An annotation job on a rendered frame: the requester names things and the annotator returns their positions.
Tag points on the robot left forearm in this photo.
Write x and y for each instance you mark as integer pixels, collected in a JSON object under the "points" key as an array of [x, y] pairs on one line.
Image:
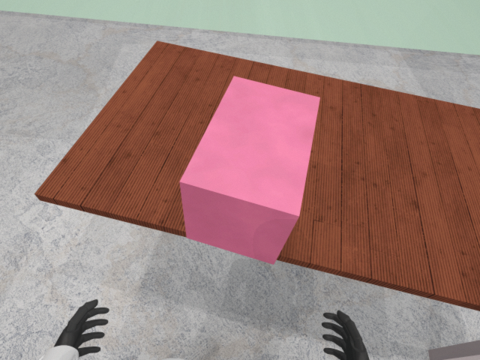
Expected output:
{"points": [[62, 352]]}

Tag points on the robot left hand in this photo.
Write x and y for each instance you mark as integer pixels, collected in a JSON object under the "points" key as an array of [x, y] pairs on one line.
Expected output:
{"points": [[73, 336]]}

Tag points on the carton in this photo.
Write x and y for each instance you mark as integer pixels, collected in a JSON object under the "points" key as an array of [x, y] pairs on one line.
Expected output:
{"points": [[242, 190]]}

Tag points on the table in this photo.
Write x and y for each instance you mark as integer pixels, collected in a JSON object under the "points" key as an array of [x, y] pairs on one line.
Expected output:
{"points": [[391, 197]]}

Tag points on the robot right hand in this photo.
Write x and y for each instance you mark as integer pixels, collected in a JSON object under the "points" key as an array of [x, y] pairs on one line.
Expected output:
{"points": [[351, 344]]}

